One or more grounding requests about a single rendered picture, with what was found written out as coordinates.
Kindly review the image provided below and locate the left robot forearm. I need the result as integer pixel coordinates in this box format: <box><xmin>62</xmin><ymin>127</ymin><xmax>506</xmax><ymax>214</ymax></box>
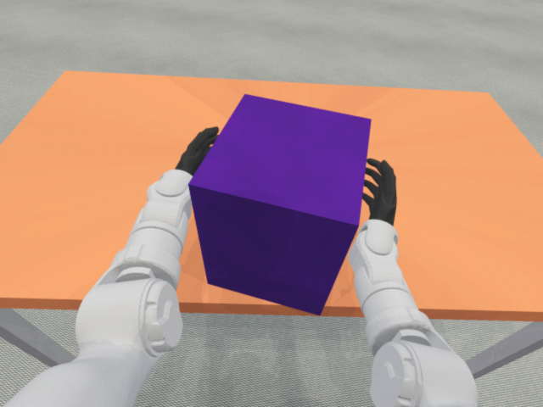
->
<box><xmin>76</xmin><ymin>170</ymin><xmax>193</xmax><ymax>348</ymax></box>

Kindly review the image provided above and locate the table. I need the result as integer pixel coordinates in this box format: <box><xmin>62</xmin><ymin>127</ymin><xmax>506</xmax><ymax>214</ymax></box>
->
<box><xmin>0</xmin><ymin>70</ymin><xmax>543</xmax><ymax>380</ymax></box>

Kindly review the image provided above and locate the robot right upper arm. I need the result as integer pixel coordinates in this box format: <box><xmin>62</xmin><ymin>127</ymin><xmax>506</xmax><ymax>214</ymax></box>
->
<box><xmin>370</xmin><ymin>340</ymin><xmax>478</xmax><ymax>407</ymax></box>

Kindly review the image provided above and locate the right robot forearm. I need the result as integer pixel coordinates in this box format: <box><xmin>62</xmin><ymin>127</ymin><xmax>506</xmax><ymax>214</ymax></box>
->
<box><xmin>348</xmin><ymin>220</ymin><xmax>478</xmax><ymax>407</ymax></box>

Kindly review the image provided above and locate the robot right hand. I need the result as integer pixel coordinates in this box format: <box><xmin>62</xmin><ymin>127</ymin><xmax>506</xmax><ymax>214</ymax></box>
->
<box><xmin>362</xmin><ymin>159</ymin><xmax>397</xmax><ymax>226</ymax></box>

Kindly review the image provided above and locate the carton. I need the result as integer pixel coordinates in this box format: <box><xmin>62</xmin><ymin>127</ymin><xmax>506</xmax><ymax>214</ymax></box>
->
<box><xmin>188</xmin><ymin>94</ymin><xmax>372</xmax><ymax>315</ymax></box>

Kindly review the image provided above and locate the robot left upper arm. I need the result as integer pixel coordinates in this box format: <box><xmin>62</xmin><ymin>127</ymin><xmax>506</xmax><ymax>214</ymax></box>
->
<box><xmin>3</xmin><ymin>278</ymin><xmax>183</xmax><ymax>407</ymax></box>

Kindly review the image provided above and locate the robot left hand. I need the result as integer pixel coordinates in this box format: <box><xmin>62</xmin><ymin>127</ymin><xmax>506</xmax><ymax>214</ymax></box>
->
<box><xmin>175</xmin><ymin>126</ymin><xmax>219</xmax><ymax>176</ymax></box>

